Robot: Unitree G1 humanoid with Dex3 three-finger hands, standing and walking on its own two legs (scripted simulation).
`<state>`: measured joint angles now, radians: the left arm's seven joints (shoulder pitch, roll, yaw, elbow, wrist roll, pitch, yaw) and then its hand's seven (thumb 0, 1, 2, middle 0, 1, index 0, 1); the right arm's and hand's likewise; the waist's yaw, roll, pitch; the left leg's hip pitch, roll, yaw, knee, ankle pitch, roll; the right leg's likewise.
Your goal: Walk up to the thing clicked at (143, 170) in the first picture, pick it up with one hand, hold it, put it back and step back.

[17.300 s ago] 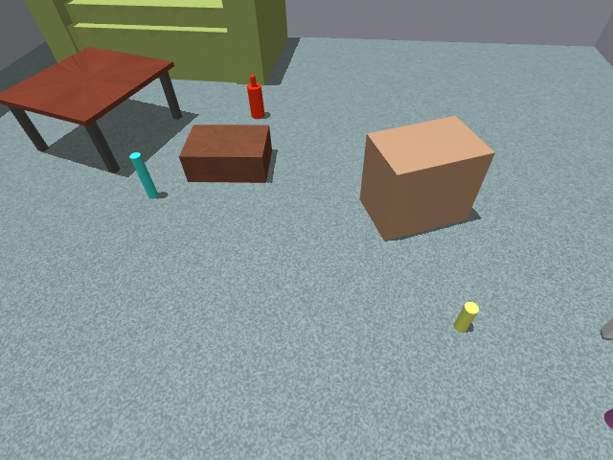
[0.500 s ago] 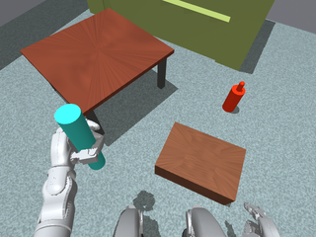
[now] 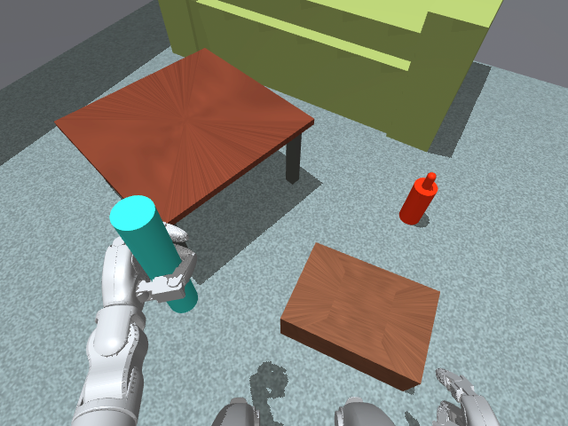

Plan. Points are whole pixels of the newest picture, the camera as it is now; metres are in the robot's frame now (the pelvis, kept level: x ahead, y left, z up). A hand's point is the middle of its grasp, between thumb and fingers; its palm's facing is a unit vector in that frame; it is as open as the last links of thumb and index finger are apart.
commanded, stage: lift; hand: left
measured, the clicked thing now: (163, 265) +0.34 +0.19 +0.02
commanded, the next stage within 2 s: hold in 0.30 s
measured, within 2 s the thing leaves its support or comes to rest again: neither
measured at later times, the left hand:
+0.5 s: hand (169, 254) +0.34 +0.17 +0.05, palm faces +0.08 -1.00 +0.00, open 6.2 cm
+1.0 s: hand (170, 250) +0.34 +0.17 +0.07, palm faces +0.09 -1.00 -0.01, open 6.2 cm
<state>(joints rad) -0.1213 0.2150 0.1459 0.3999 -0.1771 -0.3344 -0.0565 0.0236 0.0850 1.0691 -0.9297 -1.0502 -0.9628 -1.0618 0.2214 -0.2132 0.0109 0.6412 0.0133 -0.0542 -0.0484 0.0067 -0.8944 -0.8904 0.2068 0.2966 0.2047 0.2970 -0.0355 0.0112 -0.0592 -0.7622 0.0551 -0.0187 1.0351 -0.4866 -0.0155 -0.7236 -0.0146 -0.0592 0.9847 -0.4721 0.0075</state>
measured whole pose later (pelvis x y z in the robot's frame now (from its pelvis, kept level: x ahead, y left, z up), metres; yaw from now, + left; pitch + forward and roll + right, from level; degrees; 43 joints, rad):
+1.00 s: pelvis +0.01 +0.00 +0.03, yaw +0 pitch +6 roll -1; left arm -0.12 0.19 0.13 0.44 -0.17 -0.34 -0.05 0.02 0.09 1.07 -0.93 -1.05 -0.96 -1.07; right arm 0.23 -0.21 0.00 0.67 0.01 -0.03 -0.03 0.01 -0.89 -0.89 0.21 0.30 0.20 0.30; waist -0.02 0.01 -0.01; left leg -0.52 0.05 0.00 0.84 -0.42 -0.02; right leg -0.49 -0.01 -0.05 0.80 -0.41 0.01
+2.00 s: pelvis +0.01 +0.00 +0.03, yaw +0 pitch +5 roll -1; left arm -0.13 0.19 0.14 0.47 -0.17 -0.36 -0.07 0.02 0.09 1.06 -0.92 -1.06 -0.96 -1.07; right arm 0.23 -0.21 0.00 0.68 0.01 -0.04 -0.03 0.01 -0.90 -0.90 0.21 0.30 0.20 0.30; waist -0.02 0.01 0.00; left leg -0.50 0.05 0.00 0.81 -0.40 -0.02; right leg -0.47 -0.02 -0.05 0.77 -0.39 0.01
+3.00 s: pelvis +0.01 +0.00 +0.03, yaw +0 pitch +5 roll -1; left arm -0.13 0.19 0.13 0.47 -0.16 -0.36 -0.06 0.02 0.09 1.06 -0.92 -1.06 -0.95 -1.08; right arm 0.24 -0.21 0.00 0.68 0.01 -0.04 -0.03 0.01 -0.89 -0.90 0.21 0.30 0.20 0.30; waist -0.02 0.01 -0.01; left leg -0.50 0.05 0.00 0.81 -0.41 -0.02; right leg -0.47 -0.02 -0.05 0.77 -0.39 0.01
